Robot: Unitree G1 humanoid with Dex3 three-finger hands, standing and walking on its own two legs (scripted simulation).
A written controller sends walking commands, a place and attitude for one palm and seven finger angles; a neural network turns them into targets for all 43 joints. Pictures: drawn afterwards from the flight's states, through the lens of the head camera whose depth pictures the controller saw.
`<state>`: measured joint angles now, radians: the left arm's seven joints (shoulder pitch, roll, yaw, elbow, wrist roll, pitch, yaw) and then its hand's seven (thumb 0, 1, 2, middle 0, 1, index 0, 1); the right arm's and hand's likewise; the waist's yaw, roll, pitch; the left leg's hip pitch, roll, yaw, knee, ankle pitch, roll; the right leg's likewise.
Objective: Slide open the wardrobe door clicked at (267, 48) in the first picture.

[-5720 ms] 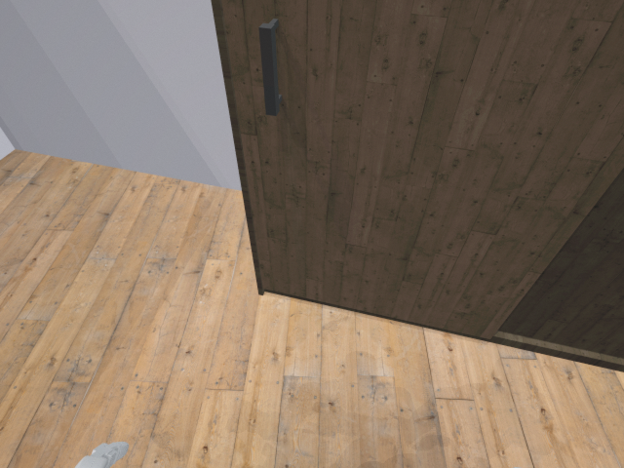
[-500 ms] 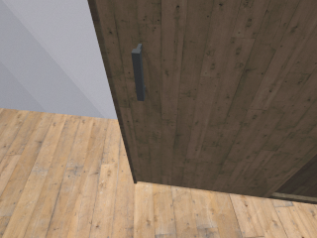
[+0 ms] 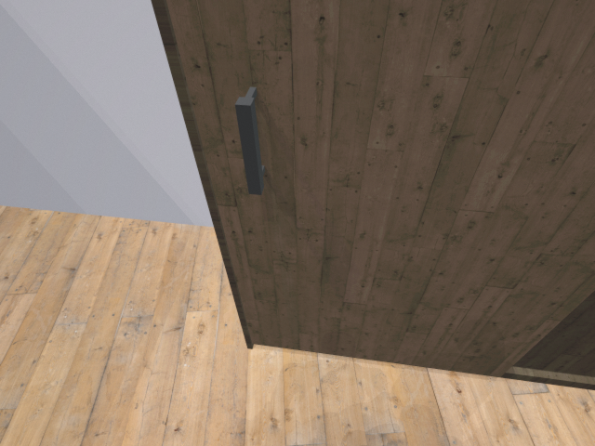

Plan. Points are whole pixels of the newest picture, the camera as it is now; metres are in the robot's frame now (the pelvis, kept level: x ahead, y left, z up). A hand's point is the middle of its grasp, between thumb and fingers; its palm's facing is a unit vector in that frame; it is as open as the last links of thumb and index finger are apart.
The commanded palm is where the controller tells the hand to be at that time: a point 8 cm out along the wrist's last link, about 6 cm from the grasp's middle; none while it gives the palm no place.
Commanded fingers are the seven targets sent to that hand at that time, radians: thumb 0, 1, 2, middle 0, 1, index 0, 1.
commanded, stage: look again from close up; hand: left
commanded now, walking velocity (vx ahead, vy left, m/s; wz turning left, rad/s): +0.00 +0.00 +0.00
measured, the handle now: (254, 143) +0.54 +0.10 +0.13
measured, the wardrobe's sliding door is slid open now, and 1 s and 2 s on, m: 0.00 0.00 0.00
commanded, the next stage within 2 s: raise the hand with hooked fingers in 1.02 s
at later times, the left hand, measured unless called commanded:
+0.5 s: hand out of the picture +0.03 +0.19 -0.17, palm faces +0.01 -0.97 -0.24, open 7.4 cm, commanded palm none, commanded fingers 0.00 0.90 0.90 -0.20 -0.30 -0.20 -0.30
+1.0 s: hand out of the picture +0.04 +0.21 -0.17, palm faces +0.00 -0.97 -0.24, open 7.4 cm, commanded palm none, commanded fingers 0.00 0.90 0.90 -0.20 -0.30 -0.20 -0.30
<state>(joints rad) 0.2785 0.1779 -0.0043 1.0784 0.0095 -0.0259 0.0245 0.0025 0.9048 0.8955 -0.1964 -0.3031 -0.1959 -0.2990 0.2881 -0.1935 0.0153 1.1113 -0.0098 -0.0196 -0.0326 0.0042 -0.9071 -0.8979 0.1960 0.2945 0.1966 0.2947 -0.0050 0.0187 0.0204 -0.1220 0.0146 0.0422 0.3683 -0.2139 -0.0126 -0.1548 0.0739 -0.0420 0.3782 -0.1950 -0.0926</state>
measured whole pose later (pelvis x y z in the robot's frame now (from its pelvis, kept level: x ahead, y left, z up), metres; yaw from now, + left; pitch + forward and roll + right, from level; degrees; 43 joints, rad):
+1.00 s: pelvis +0.01 +0.01 +0.00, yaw +0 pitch -1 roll +0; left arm 0.25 0.21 -0.01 1.09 0.01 -0.03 0.02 0.00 0.90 0.90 -0.20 -0.30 -0.20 -0.30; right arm 0.25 -0.21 0.02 1.12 -0.01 -0.02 -0.03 0.00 -0.91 -0.90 0.20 0.29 0.20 0.29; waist 0.00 0.00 0.02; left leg -0.11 0.00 0.05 0.35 -0.22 0.01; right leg -0.14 0.06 -0.03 0.36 -0.20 -0.07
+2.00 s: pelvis -0.02 +0.06 -0.04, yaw +2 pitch +5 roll -2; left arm 0.33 0.34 0.29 -0.06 -0.35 -0.18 -0.36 0.00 0.07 0.54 -0.26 -0.84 -0.26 -0.83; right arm 0.31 -0.23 0.07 0.57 0.05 -0.25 -0.06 0.02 -0.90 -0.90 0.20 0.30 0.20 0.30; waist -0.01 0.03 -0.06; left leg -0.50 -0.03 0.03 0.82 -0.40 0.07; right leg -0.49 0.02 -0.07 0.76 -0.35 -0.01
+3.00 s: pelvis +0.00 +0.04 -0.01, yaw +2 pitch -1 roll -1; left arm -0.07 0.49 0.47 0.19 -0.37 0.06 -0.60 -0.01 -0.50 0.30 -0.30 -1.20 -0.30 -1.20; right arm 0.24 -0.29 0.08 0.58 0.08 -0.22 -0.07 0.02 -0.90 -0.90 0.20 0.30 0.20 0.30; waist 0.03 0.05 -0.03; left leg -0.24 -0.02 0.02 0.56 -0.30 0.05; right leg -0.24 0.03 -0.07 0.51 -0.26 -0.04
